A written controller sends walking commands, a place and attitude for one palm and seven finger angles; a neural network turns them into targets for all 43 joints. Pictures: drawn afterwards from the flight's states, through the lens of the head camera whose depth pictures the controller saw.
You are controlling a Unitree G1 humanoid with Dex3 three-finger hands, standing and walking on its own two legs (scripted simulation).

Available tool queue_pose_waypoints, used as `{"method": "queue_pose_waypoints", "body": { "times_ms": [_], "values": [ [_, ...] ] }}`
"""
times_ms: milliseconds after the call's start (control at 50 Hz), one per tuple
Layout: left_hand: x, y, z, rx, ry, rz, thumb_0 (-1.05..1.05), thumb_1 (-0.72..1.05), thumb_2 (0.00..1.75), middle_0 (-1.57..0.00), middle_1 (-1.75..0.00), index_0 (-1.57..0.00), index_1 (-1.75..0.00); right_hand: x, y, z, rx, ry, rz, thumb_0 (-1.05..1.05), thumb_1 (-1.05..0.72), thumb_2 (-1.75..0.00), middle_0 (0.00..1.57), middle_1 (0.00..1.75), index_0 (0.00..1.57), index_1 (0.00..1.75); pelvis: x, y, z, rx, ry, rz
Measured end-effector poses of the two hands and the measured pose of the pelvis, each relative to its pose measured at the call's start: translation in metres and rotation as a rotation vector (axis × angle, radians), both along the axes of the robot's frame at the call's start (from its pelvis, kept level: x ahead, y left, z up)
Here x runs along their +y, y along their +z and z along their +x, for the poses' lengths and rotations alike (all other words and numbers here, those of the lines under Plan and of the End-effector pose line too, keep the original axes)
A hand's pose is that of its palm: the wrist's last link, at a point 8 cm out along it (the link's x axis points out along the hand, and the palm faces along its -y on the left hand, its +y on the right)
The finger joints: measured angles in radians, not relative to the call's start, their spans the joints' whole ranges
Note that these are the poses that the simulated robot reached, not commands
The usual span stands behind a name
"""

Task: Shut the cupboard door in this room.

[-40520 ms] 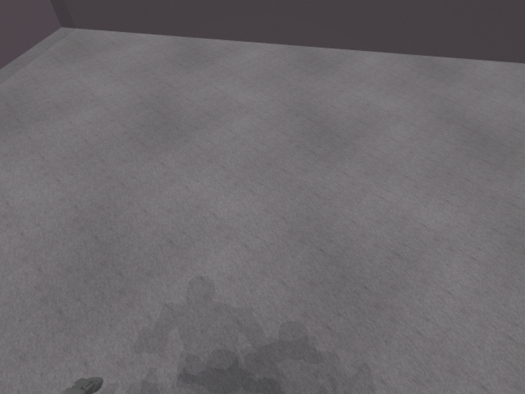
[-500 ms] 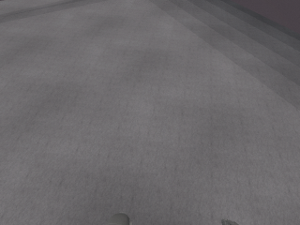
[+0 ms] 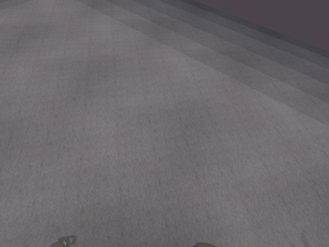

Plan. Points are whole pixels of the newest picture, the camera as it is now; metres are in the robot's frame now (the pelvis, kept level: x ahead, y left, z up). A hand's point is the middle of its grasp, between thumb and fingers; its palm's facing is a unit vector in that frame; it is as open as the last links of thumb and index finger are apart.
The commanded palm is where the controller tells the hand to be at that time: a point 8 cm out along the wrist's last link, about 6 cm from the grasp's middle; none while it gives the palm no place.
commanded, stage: turn to face it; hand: left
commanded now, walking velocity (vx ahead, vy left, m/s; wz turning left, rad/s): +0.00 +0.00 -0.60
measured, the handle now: out of the picture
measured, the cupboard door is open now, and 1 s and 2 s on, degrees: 50 50 50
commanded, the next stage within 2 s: none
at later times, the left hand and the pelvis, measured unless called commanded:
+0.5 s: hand (107, 229) +0.18 +0.17 -0.18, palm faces -0.25 -0.95 -0.21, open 7.4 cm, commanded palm none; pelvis +0.04 +0.00 -0.01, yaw -17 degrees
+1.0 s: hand (138, 214) +0.22 +0.09 -0.16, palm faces -0.52 -0.82 -0.25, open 7.4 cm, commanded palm none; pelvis +0.05 -0.04 +0.00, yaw -34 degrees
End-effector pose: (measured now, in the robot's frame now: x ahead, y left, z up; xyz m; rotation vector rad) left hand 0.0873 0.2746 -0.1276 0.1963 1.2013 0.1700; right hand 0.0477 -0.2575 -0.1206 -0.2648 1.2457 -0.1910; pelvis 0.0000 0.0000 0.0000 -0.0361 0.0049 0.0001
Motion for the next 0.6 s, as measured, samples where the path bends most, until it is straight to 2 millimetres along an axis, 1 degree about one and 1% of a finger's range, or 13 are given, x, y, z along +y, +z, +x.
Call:
{"method": "queue_pose_waypoints", "body": {
  "times_ms": [40,80,100,140,200,300,360,400,440,460,500,560,600],
  "values": [
    [-0.013,0.002,0.025,-0.026,-0.055,0.012,0.01,0.91,0.90,-0.19,-0.30,-0.20,-0.30,-0.014,-0.010,-0.022,0.043,-0.055,0.007,0.01,-0.91,-0.90,0.21,0.30,0.20,0.30,-0.008,-0.005,0.004,0.002,-0.027,0.008],
    [-0.027,0.000,0.047,-0.074,-0.109,0.033,0.01,0.91,0.90,-0.20,-0.30,-0.20,-0.30,-0.029,-0.024,-0.040,0.081,-0.103,0.017,0.01,-0.91,-0.90,0.21,0.30,0.20,0.30,-0.019,-0.016,0.008,0.009,-0.048,0.030],
    [-0.034,0.000,0.055,-0.090,-0.125,0.040,0.01,0.91,0.90,-0.20,-0.30,-0.20,-0.30,-0.035,-0.029,-0.047,0.102,-0.123,0.017,0.01,-0.91,-0.90,0.21,0.30,0.20,0.30,-0.022,-0.018,0.008,0.009,-0.060,0.026],
    [-0.046,0.004,0.063,-0.098,-0.152,0.044,0.01,0.91,0.90,-0.20,-0.30,-0.20,-0.30,-0.043,-0.031,-0.054,0.129,-0.157,0.010,0.01,-0.91,-0.90,0.20,0.30,0.20,0.30,-0.024,-0.016,0.008,0.004,-0.079,0.025],
    [-0.060,0.009,0.067,-0.078,-0.182,0.040,0.01,0.90,0.90,-0.20,-0.30,-0.20,-0.30,-0.046,-0.025,-0.051,0.106,-0.191,0.017,0.01,-0.91,-0.90,0.20,0.30,0.20,0.30,-0.026,-0.008,0.010,0.003,-0.117,0.042],
    [-0.073,0.008,0.071,-0.031,-0.232,0.010,0.01,0.90,0.89,-0.20,-0.30,-0.21,-0.30,-0.038,-0.014,-0.029,0.012,-0.225,0.040,0.01,-0.91,-0.90,0.20,0.30,0.20,0.30,-0.025,-0.001,0.018,0.010,-0.174,0.056],
    [-0.072,0.003,0.076,-0.017,-0.251,-0.009,0.01,0.90,0.89,-0.20,-0.30,-0.21,-0.30,-0.028,-0.010,-0.014,-0.038,-0.240,0.043,0.01,-0.91,-0.90,0.20,0.30,0.20,0.30,-0.019,-0.001,0.024,0.013,-0.212,0.056],
    [-0.068,-0.003,0.081,-0.009,-0.259,-0.020,0.01,0.90,0.89,-0.20,-0.30,-0.21,-0.30,-0.021,-0.008,-0.005,-0.070,-0.250,0.038,0.01,-0.91,-0.90,0.20,0.30,0.20,0.30,-0.013,-0.003,0.029,0.015,-0.237,0.053],
    [-0.062,-0.012,0.089,-0.002,-0.264,-0.030,0.01,0.90,0.89,-0.20,-0.30,-0.21,-0.30,-0.014,-0.008,0.001,-0.104,-0.257,0.022,0.01,-0.91,-0.90,0.20,0.30,0.20,0.30,-0.006,-0.009,0.035,0.021,-0.263,0.035],
    [-0.058,-0.016,0.093,0.002,-0.266,-0.034,0.01,0.90,0.89,-0.20,-0.30,-0.21,-0.30,-0.011,-0.009,0.002,-0.112,-0.259,0.013,0.01,-0.91,-0.90,0.20,0.30,0.20,0.30,-0.003,-0.012,0.037,0.024,-0.272,0.032],
    [-0.054,-0.019,0.101,0.011,-0.283,-0.033,0.01,0.90,0.89,-0.20,-0.30,-0.21,-0.30,-0.004,-0.005,0.001,-0.111,-0.261,0.008,0.01,-0.91,-0.90,0.20,0.30,0.20,0.30,-0.001,-0.011,0.039,0.020,-0.299,0.033],
    [-0.053,-0.014,0.112,0.018,-0.310,-0.030,0.01,0.90,0.89,-0.20,-0.30,-0.20,-0.30,0.003,0.001,-0.009,-0.092,-0.280,0.011,0.01,-0.91,-0.90,0.21,0.30,0.20,0.30,-0.002,-0.005,0.041,0.016,-0.334,0.022],
    [-0.056,-0.009,0.120,0.020,-0.330,-0.029,0.01,0.90,0.90,-0.20,-0.30,-0.20,-0.30,0.004,0.003,-0.017,-0.075,-0.305,0.014,0.01,-0.91,-0.90,0.21,0.30,0.20,0.30,-0.004,-0.001,0.043,0.015,-0.359,0.015]
  ]
}}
